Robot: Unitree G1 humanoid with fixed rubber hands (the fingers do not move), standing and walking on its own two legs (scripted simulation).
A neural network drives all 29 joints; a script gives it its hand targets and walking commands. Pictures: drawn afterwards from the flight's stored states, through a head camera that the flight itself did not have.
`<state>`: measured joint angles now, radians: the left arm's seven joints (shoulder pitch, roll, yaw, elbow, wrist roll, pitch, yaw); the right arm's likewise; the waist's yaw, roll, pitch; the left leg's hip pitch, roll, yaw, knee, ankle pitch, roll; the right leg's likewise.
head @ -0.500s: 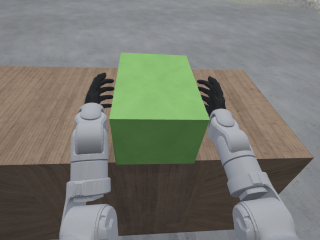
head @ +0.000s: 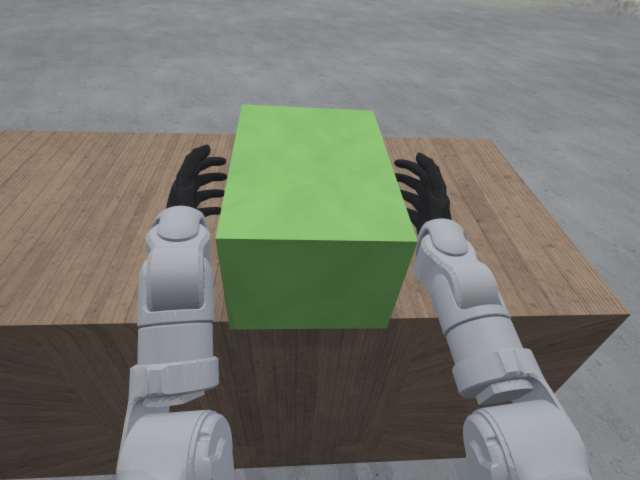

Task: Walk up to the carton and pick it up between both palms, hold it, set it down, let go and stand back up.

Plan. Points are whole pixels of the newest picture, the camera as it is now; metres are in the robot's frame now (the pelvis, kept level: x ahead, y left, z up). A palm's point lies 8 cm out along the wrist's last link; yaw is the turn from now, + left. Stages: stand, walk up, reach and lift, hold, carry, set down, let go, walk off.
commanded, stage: hold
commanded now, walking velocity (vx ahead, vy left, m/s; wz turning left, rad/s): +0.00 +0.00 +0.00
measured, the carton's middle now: (309, 208) +0.43 +0.00 +0.15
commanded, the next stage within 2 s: set down in 0.12 s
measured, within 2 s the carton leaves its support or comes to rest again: neither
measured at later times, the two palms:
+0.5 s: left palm (188, 198) +0.38 +0.15 +0.20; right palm (427, 202) +0.38 -0.14 +0.19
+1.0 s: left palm (217, 218) +0.41 +0.12 +0.15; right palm (433, 228) +0.39 -0.17 +0.14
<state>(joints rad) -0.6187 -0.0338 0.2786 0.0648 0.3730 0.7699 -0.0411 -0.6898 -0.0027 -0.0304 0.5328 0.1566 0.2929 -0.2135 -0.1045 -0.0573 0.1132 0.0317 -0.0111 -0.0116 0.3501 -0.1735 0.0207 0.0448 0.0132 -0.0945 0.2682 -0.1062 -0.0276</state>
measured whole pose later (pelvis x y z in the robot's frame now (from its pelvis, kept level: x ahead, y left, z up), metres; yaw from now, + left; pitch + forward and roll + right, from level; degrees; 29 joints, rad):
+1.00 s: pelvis +0.03 +0.00 +0.00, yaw +0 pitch -9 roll -1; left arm -0.54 -0.07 0.22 0.18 0.35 0.50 0.01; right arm -0.59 -0.02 -0.04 0.61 0.10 -0.03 -0.18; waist -0.11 -0.05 0.13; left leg 0.02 -0.01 -0.01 0.34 -0.21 0.02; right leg 0.05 0.02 -0.10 0.24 -0.13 -0.02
